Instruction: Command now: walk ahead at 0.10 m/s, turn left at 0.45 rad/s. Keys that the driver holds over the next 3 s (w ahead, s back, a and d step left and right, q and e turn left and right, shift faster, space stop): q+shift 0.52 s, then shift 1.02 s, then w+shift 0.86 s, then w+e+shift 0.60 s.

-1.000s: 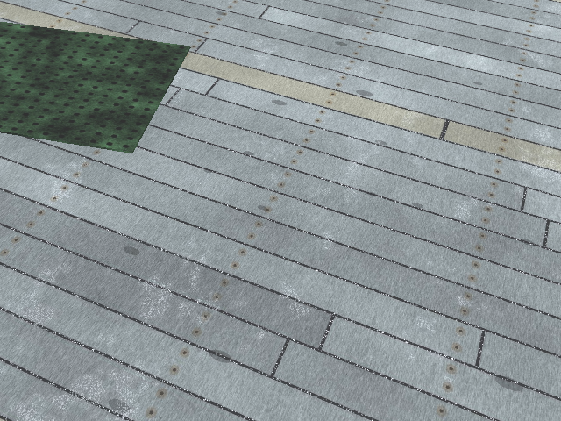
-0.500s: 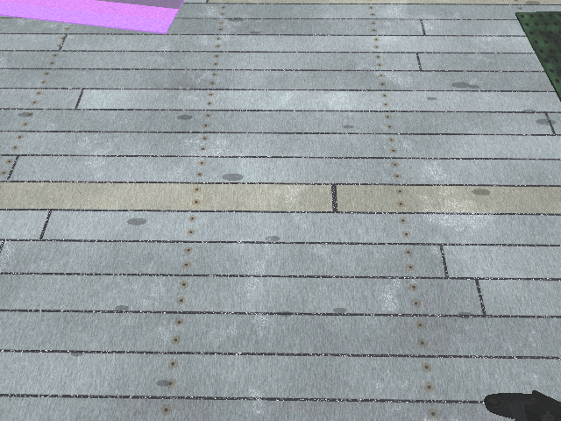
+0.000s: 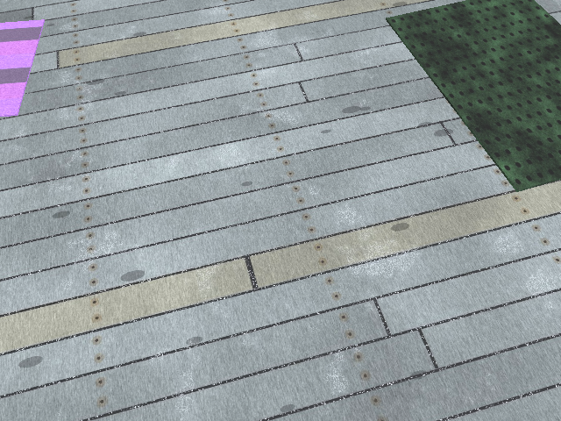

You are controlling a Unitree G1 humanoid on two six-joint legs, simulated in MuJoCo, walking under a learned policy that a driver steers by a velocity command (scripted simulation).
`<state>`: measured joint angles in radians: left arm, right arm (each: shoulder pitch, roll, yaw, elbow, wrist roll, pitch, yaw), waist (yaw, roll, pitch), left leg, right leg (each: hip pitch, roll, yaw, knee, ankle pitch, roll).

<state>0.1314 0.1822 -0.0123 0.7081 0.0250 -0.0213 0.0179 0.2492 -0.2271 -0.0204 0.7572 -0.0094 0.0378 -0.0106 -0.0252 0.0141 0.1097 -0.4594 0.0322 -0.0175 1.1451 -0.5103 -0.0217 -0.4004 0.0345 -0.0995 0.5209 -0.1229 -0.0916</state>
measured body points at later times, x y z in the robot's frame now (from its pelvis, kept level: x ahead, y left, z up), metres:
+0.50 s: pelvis +0.01 +0.05 +0.02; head +0.03 +0.09 +0.46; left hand +0.04 +0.37 -0.10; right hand +0.22 -0.18 -0.07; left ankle -0.01 +0.12 -0.73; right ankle +0.09 -0.09 -0.66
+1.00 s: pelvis +0.04 +0.03 +0.02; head +0.07 +0.02 +0.47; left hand -0.02 +0.31 -0.08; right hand +0.29 -0.12 -0.11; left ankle -0.07 +0.11 -0.70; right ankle +0.10 -0.04 -0.73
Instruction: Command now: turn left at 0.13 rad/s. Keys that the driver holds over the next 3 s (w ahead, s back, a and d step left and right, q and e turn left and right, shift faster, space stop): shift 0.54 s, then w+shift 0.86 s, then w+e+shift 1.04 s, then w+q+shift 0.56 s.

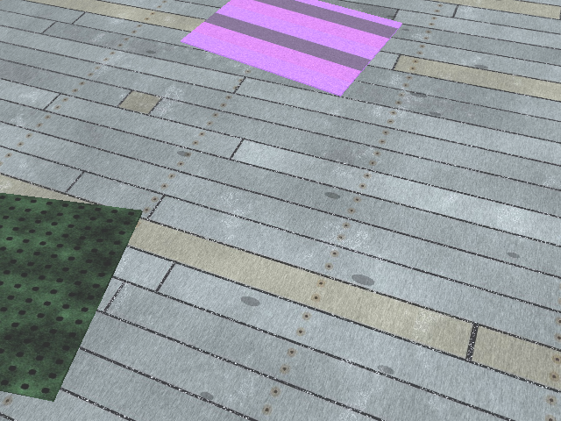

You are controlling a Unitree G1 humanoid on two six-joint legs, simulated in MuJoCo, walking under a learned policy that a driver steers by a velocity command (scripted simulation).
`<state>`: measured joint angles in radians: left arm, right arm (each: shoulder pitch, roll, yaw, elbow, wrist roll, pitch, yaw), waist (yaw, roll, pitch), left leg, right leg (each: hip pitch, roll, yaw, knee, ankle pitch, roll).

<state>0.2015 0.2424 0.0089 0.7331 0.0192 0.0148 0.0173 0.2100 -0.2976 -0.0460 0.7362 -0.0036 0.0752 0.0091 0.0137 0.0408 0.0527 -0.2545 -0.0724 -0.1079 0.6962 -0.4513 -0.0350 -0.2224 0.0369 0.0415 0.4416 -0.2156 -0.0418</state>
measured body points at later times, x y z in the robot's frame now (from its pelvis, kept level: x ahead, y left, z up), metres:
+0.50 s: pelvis +0.00 +0.02 +0.00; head +0.00 +0.02 +0.45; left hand +0.05 +0.28 -0.14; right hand +0.07 -0.24 -0.14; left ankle -0.03 +0.12 -0.74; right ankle +0.01 -0.09 -0.74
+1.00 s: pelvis +0.13 -0.04 +0.00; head +0.13 -0.06 +0.45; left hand +0.10 +0.22 -0.13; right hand +0.26 -0.30 -0.13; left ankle +0.14 +0.10 -0.66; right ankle +0.07 -0.12 -0.74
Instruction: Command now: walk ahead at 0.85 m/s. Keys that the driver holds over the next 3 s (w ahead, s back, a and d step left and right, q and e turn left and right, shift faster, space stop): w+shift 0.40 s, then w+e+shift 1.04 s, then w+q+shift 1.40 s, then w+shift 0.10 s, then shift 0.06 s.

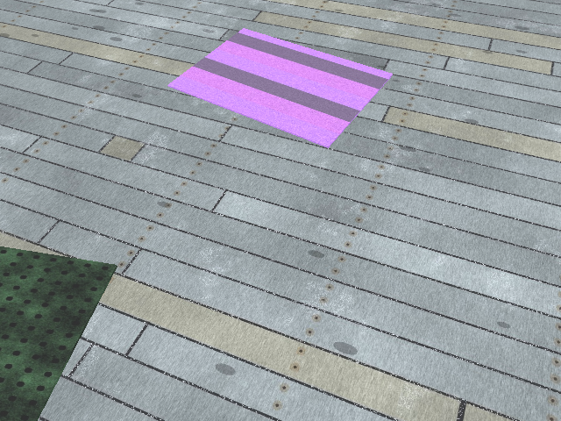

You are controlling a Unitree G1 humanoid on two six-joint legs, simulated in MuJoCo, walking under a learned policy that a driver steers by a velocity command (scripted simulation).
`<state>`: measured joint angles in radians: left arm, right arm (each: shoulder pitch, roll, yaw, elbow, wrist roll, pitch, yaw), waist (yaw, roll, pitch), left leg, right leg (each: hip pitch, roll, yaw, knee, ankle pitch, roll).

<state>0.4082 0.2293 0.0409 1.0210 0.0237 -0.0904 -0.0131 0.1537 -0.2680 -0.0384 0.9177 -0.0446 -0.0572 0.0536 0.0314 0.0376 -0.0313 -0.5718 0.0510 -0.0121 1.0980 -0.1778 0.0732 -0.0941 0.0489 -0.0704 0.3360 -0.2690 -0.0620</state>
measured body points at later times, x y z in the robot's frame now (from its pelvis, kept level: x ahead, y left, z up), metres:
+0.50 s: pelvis +0.41 +0.04 -0.01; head +0.42 +0.03 +0.44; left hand +0.51 +0.30 -0.13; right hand +0.39 -0.23 -0.15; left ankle +0.39 +0.10 -0.74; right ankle +0.40 -0.11 -0.64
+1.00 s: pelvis +0.88 -0.05 -0.01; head +0.91 -0.06 +0.44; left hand +0.95 +0.23 -0.14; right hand +1.01 -0.34 -0.08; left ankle +1.05 +0.10 -0.66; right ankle +0.83 -0.04 -0.74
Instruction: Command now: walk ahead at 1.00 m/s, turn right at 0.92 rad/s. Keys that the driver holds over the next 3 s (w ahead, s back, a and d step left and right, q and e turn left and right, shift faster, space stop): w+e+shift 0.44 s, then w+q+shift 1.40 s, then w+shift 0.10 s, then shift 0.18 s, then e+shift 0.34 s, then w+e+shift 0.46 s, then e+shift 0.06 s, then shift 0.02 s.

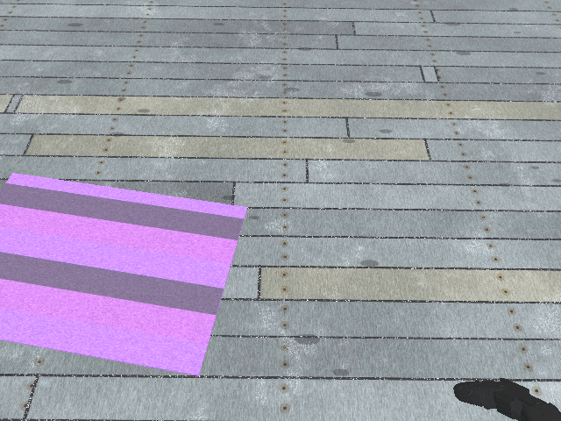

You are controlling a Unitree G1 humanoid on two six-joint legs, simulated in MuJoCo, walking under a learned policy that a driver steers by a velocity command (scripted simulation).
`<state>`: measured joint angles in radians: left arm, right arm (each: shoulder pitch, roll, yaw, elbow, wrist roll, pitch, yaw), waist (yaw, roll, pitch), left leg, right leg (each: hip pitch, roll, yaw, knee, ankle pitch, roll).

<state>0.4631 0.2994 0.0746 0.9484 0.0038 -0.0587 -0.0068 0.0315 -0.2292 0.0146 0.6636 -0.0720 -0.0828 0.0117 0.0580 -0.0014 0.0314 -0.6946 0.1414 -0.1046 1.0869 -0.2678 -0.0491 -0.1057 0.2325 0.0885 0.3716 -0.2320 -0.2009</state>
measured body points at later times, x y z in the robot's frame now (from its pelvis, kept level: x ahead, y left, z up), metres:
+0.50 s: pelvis +0.46 +0.02 +0.00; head +0.48 +0.00 +0.45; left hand +0.80 +0.12 -0.05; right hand +0.28 -0.22 -0.12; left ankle +0.38 +0.19 -0.73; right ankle +0.55 -0.14 -0.66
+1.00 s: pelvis +0.89 -0.18 -0.02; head +0.92 -0.18 +0.43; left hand +0.92 +0.10 -0.15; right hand +1.00 -0.47 -0.11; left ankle +1.12 -0.15 -0.68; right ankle +0.67 -0.18 -0.73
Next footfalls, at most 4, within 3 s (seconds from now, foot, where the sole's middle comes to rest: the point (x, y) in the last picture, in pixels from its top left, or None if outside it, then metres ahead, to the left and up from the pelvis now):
0.20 left None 0.42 0.17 -0.77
0.64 right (384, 337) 0.71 -0.20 -0.77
1.08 left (375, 201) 1.17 -0.20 -0.77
1.50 right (411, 112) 1.60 -0.36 -0.77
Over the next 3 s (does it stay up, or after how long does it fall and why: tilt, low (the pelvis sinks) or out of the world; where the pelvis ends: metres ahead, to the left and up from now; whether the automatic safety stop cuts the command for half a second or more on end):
stays up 2.17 0.13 0.01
